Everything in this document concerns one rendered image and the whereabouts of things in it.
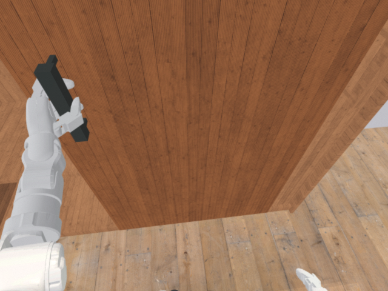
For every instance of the robot left forearm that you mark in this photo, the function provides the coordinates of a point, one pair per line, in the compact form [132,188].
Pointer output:
[36,208]

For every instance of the handle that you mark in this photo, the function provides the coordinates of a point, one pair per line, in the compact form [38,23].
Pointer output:
[55,88]
[372,77]

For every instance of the robot right hand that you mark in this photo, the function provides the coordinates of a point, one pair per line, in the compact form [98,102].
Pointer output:
[311,281]

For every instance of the robot left upper arm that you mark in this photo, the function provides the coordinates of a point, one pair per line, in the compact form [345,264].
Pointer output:
[33,267]

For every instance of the robot left hand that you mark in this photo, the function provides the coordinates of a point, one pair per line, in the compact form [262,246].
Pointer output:
[41,114]

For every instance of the wardrobe door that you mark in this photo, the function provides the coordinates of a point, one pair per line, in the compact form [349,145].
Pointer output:
[197,109]
[332,128]

